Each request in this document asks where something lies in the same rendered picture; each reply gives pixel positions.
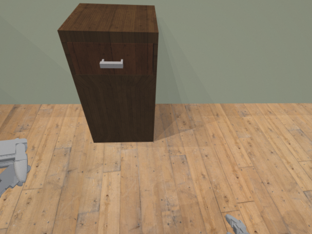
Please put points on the robot left hand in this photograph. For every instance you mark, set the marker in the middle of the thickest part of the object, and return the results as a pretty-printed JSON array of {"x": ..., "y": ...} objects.
[{"x": 15, "y": 160}]

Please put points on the cabinet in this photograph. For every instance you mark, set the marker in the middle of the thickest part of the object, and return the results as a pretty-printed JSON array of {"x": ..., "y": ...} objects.
[{"x": 118, "y": 108}]

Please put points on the robot right hand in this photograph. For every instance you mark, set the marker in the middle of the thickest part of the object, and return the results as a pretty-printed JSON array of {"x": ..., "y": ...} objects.
[{"x": 237, "y": 225}]

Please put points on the handle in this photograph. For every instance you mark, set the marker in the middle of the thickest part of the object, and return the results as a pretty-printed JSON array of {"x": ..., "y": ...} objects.
[{"x": 111, "y": 64}]

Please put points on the drawer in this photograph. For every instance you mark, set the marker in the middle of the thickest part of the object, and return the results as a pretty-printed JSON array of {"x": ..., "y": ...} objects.
[{"x": 137, "y": 57}]

